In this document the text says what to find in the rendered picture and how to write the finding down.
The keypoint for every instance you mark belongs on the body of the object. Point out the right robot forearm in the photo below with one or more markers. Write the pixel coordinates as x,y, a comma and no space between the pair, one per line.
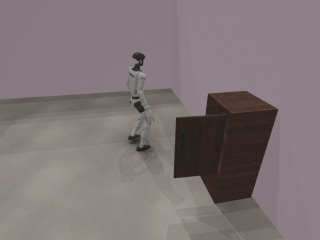
143,101

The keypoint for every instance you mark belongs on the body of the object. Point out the robot right upper arm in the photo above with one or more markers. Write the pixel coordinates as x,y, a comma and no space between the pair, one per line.
141,80

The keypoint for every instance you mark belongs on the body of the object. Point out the robot left upper arm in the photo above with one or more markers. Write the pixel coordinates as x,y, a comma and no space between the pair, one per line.
127,81

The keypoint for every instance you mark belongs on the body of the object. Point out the cupboard door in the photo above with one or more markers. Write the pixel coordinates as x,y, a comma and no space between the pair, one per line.
203,141

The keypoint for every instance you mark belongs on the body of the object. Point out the robot right foot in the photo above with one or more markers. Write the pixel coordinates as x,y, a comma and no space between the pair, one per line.
142,148

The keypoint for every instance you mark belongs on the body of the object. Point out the right robot hand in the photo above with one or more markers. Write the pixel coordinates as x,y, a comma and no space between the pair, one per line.
148,115

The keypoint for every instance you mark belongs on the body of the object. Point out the handle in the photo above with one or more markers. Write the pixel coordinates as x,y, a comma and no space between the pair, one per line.
182,139

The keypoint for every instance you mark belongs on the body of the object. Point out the robot head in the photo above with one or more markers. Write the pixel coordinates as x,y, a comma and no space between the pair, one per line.
138,56

